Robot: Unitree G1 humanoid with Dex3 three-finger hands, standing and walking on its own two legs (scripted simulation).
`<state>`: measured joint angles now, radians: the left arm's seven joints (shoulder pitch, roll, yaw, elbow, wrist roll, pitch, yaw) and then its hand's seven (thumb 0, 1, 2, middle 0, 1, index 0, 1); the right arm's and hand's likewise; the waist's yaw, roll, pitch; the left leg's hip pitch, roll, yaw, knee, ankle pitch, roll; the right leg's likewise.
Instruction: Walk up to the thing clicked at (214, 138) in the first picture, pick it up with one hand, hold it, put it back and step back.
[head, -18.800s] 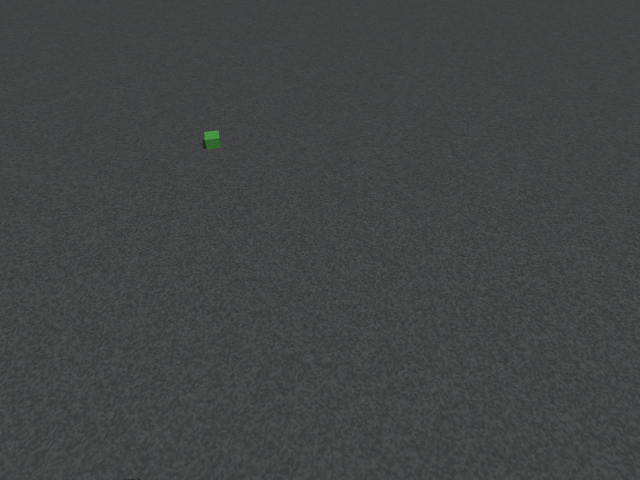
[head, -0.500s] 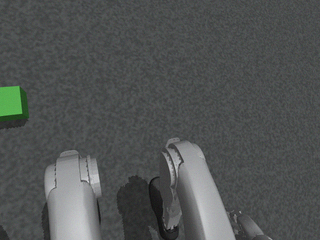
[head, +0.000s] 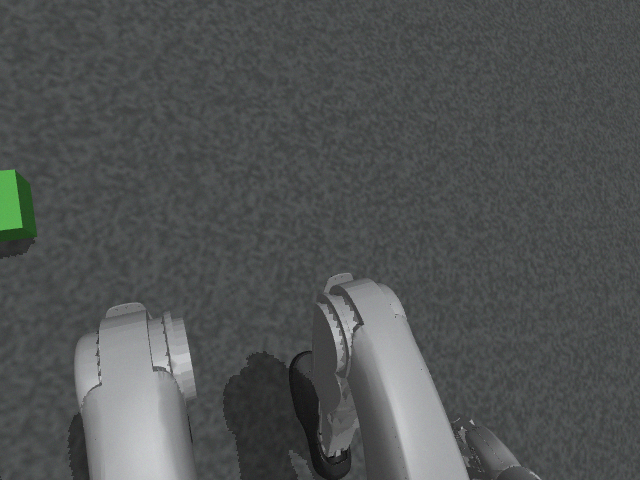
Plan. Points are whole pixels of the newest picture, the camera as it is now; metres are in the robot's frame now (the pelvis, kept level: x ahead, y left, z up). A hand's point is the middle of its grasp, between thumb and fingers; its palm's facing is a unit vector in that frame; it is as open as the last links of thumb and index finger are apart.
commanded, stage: rise first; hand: left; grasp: from above
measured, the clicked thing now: out of the picture +0.45 +0.37 -0.28
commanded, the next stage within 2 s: none
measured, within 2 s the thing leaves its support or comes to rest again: neither
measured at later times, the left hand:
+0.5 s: hand out of the picture +0.40 +0.40 -0.17, palm faces -0.44 -0.14 -0.89, open 12.8 cm
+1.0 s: hand out of the picture +0.40 +0.41 -0.16, palm faces -0.44 -0.12 -0.89, open 12.7 cm
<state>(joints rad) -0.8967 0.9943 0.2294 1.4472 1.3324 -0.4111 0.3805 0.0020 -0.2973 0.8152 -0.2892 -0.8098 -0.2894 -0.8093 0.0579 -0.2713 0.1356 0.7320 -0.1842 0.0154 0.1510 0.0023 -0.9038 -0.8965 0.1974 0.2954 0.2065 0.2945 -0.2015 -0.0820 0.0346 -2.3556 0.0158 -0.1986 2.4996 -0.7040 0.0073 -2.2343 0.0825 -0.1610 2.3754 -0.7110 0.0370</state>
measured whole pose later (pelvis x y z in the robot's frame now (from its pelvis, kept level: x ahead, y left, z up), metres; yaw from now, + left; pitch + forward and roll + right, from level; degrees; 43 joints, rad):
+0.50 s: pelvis +0.00 +0.00 +0.00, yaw +0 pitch +31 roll -12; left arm -0.89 0.99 0.22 1.44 1.31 -0.39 0.37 0.00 -0.30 0.82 -0.29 -0.82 -0.29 -0.82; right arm 0.07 -0.27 0.14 0.73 -0.18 0.00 0.16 0.00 -0.90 -0.90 0.20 0.30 0.21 0.29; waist -0.20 -0.07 0.03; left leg -2.35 0.01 -0.20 2.49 -0.70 0.00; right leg -2.23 0.08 -0.16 2.37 -0.70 0.04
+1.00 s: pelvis +0.00 +0.00 +0.00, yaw +0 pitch +31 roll -12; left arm -0.91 0.98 0.19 1.42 1.31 -0.37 0.34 0.00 -0.29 0.81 -0.30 -0.81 -0.30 -0.81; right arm 0.08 -0.27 0.14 0.72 -0.17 0.00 0.15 0.00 -0.90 -0.90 0.20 0.30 0.21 0.29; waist -0.20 -0.07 0.01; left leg -2.35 0.01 -0.19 2.48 -0.69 0.01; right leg -2.23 0.08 -0.16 2.36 -0.70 0.04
